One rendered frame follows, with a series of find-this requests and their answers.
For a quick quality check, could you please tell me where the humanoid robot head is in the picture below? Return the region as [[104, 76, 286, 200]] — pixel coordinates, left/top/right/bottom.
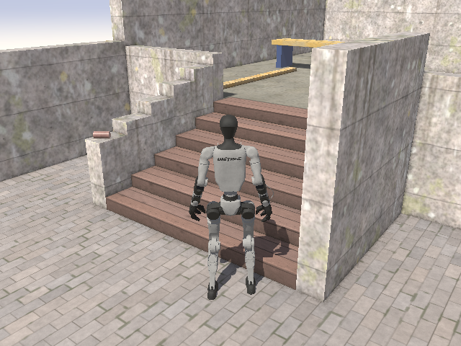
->
[[217, 115, 242, 150]]

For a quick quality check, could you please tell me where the left robot upper arm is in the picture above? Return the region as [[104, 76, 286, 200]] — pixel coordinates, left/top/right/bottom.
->
[[197, 146, 214, 187]]

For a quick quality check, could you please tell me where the robot right forearm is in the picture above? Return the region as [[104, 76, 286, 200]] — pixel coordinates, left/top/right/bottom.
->
[[256, 175, 270, 207]]

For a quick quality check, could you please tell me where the right robot upper arm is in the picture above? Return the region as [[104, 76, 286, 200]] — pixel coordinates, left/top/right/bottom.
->
[[244, 146, 263, 186]]

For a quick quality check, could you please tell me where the robot left forearm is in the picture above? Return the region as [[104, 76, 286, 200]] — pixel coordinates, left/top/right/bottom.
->
[[191, 176, 204, 206]]

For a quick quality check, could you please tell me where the robot left hand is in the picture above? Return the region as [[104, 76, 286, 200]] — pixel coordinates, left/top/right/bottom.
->
[[189, 204, 205, 221]]

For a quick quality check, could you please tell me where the robot right hand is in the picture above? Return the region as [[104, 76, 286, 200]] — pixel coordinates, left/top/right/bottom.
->
[[256, 204, 272, 222]]

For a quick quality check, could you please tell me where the robot torso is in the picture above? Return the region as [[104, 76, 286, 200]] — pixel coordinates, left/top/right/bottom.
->
[[213, 145, 246, 216]]

